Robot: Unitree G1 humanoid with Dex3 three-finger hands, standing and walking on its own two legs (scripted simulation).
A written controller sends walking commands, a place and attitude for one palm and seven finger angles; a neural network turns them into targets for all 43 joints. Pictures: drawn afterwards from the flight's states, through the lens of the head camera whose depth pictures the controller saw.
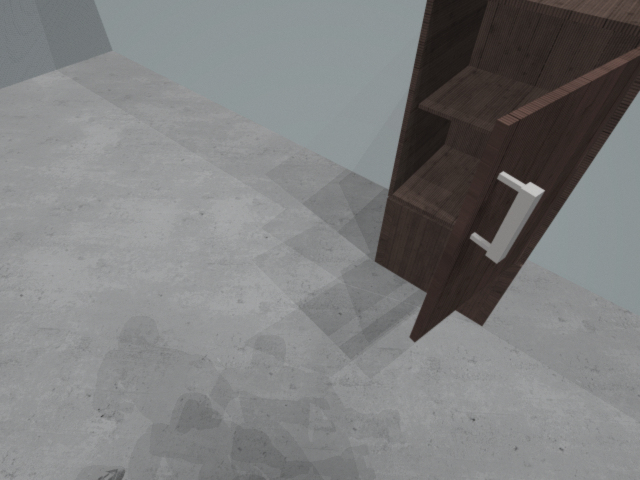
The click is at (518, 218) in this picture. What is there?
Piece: cupboard door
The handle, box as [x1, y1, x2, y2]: [470, 171, 544, 263]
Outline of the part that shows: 503,171 499,174 497,178 518,191 513,203 490,244 474,232 470,236 472,240 487,251 485,254 496,263 505,256 544,191 531,182 524,184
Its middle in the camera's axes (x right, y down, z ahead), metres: +0.29 -0.03 +0.62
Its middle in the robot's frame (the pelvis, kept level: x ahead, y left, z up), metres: +0.51 -0.26 +0.04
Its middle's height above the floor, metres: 0.81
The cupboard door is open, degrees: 76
